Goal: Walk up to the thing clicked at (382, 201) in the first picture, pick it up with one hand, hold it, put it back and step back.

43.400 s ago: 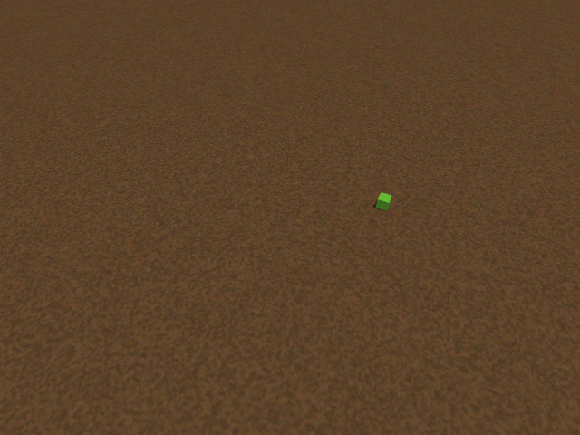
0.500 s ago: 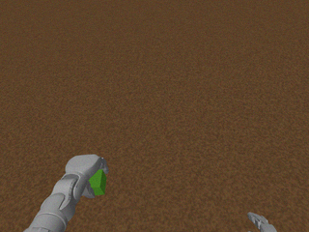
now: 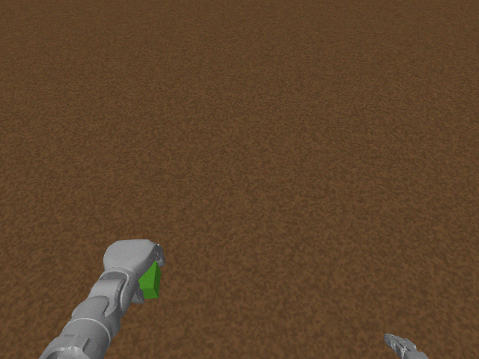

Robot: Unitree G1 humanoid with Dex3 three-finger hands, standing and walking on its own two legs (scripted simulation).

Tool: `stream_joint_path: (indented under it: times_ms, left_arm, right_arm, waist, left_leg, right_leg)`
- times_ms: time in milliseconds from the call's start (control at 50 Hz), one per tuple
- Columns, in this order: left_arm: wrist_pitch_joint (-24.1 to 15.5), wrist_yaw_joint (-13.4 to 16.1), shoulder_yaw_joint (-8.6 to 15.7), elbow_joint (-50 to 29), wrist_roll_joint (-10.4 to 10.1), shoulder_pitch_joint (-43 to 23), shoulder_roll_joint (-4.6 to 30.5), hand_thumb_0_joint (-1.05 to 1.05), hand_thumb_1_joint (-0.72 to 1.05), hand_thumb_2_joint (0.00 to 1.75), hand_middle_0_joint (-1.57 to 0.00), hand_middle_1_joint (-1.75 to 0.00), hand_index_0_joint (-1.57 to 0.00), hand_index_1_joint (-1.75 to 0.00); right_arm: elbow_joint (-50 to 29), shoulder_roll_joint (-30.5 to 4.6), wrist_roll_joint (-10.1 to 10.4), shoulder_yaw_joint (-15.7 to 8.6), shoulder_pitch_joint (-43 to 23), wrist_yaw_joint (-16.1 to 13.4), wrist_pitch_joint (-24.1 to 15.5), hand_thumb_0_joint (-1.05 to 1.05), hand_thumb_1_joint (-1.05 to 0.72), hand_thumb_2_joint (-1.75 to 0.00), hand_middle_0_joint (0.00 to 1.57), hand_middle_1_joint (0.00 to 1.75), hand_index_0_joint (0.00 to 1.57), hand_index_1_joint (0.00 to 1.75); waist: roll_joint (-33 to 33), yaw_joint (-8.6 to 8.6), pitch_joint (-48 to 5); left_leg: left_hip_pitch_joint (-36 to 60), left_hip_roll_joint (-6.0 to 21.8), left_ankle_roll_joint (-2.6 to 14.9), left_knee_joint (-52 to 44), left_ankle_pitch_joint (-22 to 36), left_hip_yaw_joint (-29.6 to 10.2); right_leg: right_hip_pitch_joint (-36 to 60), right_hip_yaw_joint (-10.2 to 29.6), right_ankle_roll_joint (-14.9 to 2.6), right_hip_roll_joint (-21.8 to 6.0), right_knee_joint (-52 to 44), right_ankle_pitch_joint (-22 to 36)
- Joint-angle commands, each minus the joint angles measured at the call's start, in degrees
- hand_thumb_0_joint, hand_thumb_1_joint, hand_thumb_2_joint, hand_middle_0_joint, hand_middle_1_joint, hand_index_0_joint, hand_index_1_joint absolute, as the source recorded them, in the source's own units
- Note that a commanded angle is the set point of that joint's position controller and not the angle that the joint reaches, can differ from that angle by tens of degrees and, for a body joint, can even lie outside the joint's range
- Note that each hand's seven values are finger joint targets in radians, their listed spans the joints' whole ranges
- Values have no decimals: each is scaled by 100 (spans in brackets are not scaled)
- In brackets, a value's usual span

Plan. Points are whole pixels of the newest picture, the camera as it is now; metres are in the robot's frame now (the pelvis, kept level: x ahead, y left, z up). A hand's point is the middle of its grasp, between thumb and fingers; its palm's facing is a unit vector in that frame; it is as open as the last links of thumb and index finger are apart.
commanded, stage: crouch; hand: left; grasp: from above
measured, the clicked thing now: (143, 280) +0.31 +0.20 -0.13
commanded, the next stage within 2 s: lower in 1.68 s
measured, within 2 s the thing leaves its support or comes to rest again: neither
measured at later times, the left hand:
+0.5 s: hand (174, 284) +0.37 +0.19 -0.34, palm faces -0.45 +0.04 -0.89, open 8.3 cm
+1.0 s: hand (189, 289) +0.41 +0.17 -0.50, palm faces -0.46 +0.01 -0.89, open 8.3 cm
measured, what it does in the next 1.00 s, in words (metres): lowers itself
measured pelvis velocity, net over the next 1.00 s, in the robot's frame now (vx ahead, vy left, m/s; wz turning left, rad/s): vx -0.06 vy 0.00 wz -0.04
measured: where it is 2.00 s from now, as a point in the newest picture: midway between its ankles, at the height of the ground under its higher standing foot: outside the picture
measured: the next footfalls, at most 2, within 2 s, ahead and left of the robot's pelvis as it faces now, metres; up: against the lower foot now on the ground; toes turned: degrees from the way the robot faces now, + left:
none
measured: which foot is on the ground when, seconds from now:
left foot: down 0.00-1.00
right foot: down 0.00-1.00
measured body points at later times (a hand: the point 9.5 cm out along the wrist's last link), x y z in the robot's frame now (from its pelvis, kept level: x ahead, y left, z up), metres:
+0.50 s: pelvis -0.05 +0.01 -0.20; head +0.12 +0.02 +0.21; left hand +0.39 +0.18 -0.29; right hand -0.03 -0.27 -0.33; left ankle +0.02 +0.13 -0.71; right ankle +0.03 -0.13 -0.71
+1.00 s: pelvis -0.06 +0.00 -0.33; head +0.17 +0.02 +0.06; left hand +0.43 +0.17 -0.45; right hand -0.02 -0.28 -0.45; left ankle +0.02 +0.13 -0.71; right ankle +0.03 -0.13 -0.71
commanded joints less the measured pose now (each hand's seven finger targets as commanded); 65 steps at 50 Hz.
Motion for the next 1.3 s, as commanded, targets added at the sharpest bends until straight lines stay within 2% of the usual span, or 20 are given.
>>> stream_joint_path:
  times_ms: [0,60,160,220,260,280,340,460,540,600,640,680,900,1020,1060,1080,1120,1180,1220,1280]
  left_arm:
    - [-41,757,444,-278,272,-2330,829,0,91,53,-130,-30,-128,-31]
    - [19,1094,513,-6,430,-2871,855,0,91,50,-129,-31,-128,-31]
    - [163,1368,614,247,420,-3458,955,0,89,52,-128,-27,-127,-29]
    - [270,1408,732,333,381,-3675,1169,0,91,49,-129,-28,-128,-29]
    - [350,1378,713,454,319,-3719,1074,0,89,51,-130,-25,-128,-27]
    - [396,1355,770,777,327,-3555,1151,0,90,50,-129,-26,-128,-28]
    - [404,1268,874,633,296,-3949,1329,0,89,54,-129,-29,-127,-31]
    - [246,1166,895,950,292,-4477,1359,0,89,52,-127,-30,-126,-31]
    - [81,1210,1013,920,403,-4854,1632,0,88,53,-125,-31,-125,-31]
    - [6,1327,1006,825,439,-5180,1589,0,89,54,-126,-33,-126,-33]
    - [14,1374,1072,939,512,-5043,1689,0,88,54,-125,-33,-125,-34]
    - [31,1418,1098,903,543,-5311,1678,0,89,57,-126,-35,-126,-35]
    - [86,1425,1175,1359,538,-5584,1853,0,83,53,-122,-31,-121,-32]
    - [27,1394,1173,1626,500,-5769,1900,0,80,49,-118,-31,-119,-31]
    - [4,1390,1180,1675,534,-5727,1951,0,80,51,-118,-32,-119,-32]
    - [-26,1375,1188,1704,520,-5811,1971,0,81,50,-118,-33,-119,-33]
    - [-49,1403,1222,1773,546,-5783,2093,0,80,50,-119,-31,-119,-31]
    - [-118,1433,1248,1700,587,-6066,2157,0,83,52,-119,-34,-120,-34]
    - [-119,1439,1214,1952,622,-5934,2039,0,86,52,-122,-35,-123,-35]
    - [-134,1494,1290,2002,661,-6090,2204,0,87,51,-122,-34,-123,-33]
  right_arm:
    - [-349,-861,-114,-415,415,29,-189,0,-89,-90,20,30,20,30]
    - [-342,-886,-189,-438,537,35,-259,0,-90,-90,20,30,20,30]
    - [-238,-926,-279,-479,681,-32,-378,0,-89,-90,20,30,20,30]
    - [-174,-954,-330,-500,719,-81,-446,0,-89,-90,20,30,20,30]
    - [-156,-943,-356,-502,736,-90,-475,0,-89,-90,20,30,20,30]
    - [-112,-964,-377,-491,770,-87,-485,0,-90,-90,20,30,20,30]
    - [-113,-948,-421,-486,782,-77,-527,0,-90,-90,20,30,20,30]
    - [-46,-995,-502,-417,811,-13,-605,0,-89,-90,20,30,20,30]
    - [4,-1034,-552,-368,876,71,-707,0,-89,-90,20,30,20,30]
    - [52,-1008,-601,-330,918,155,-748,0,-90,-90,20,30,20,30]
    - [118,-1044,-632,-313,962,207,-766,0,-90,-90,20,30,20,30]
    - [127,-1043,-687,-297,1031,277,-777,0,-90,-90,20,30,20,30]
    - [155,-1043,-802,-228,964,480,-745,0,-90,-90,20,30,20,30]
    - [199,-1100,-822,-193,954,539,-755,0,-90,-90,20,30,20,30]
    - [191,-1093,-837,-180,961,567,-750,0,-90,-90,20,30,20,30]
    - [193,-1124,-847,-177,1028,587,-754,0,-90,-90,20,30,20,30]
    - [238,-1119,-842,-155,961,595,-747,0,-90,-90,20,30,20,30]
    - [251,-1166,-862,-156,996,625,-756,0,-90,-90,20,30,20,30]
    - [260,-1160,-880,-106,1067,668,-768,0,-91,-90,20,30,20,30]
    - [291,-1231,-892,-84,1083,683,-786,0,-90,-90,20,30,20,30]
  waist:
    - [43,-243,-1817]
    - [343,-322,-2268]
    - [497,-404,-3090]
    - [633,-397,-3604]
    - [494,-493,-3754]
    - [428,-516,-3662]
    - [568,-551,-3916]
    - [600,-828,-3931]
    - [804,-876,-4330]
    - [1007,-958,-4628]
    - [1139,-879,-4796]
    - [1218,-998,-4983]
    - [1216,-1112,-4876]
    - [1302,-1210,-4454]
    - [1199,-1210,-4613]
    - [1184,-1299,-4573]
    - [1251,-1189,-4469]
    - [1385,-1227,-4698]
    - [1365,-1321,-4448]
    - [1536,-1293,-4427]
  left_leg:
    - [-232,-225,25,827,730,78]
    - [-951,-199,28,1461,402,42]
    - [-2013,-166,87,2422,49,-44]
    - [-2532,-151,113,2957,-126,-76]
    - [-2993,-158,126,3215,-261,-101]
    - [-3198,-146,129,3363,-303,-120]
    - [-3631,-156,99,3668,-658,-170]
    - [-4610,-179,131,4463,-1369,-237]
    - [-4905,-192,135,4999,-1321,-286]
    - [-5088,-208,148,5394,-1116,-175]
    - [-5068,-209,136,5609,-845,-172]
    - [-5028,-188,137,5845,-627,-181]
    - [-6053,-189,220,6693,-854,-44]
    - [-6393,-165,207,6941,-1019,-86]
    - [-6446,-164,228,7100,-940,-72]
    - [-6558,-167,240,7168,-944,-61]
    - [-6656,-174,223,7179,-1050,-58]
    - [-6572,-158,204,7327,-989,-82]
    - [-6694,-161,202,7406,-927,-93]
    - [-6734,-168,179,7433,-1026,-108]
  right_leg:
    - [-849,-79,-216,208,580,665]
    - [-1633,-96,-249,217,1269,386]
    - [-2639,-182,-313,266,2339,38]
    - [-3079,-196,-332,255,2899,-87]
    - [-3238,-212,-329,246,3179,-176]
    - [-3487,-229,-324,235,3327,-237]
    - [-3911,-261,-346,227,3740,-565]
    - [-4986,-316,-356,221,4447,-1210]
    - [-5522,-369,-361,212,4983,-1183]
    - [-5708,-362,-350,223,5224,-955]
    - [-5839,-393,-353,216,5472,-747]
    - [-5929,-421,-346,201,5667,-555]
    - [-6138,-426,-280,248,6283,-529]
    - [-6675,-524,-312,283,6623,-727]
    - [-6605,-515,-287,297,6704,-614]
    - [-6562,-507,-269,293,6723,-586]
    - [-6746,-535,-300,310,6831,-751]
    - [-6862,-579,-324,323,7010,-710]
    - [-6953,-604,-312,311,7096,-635]
    - [-7192,-656,-344,304,7237,-780]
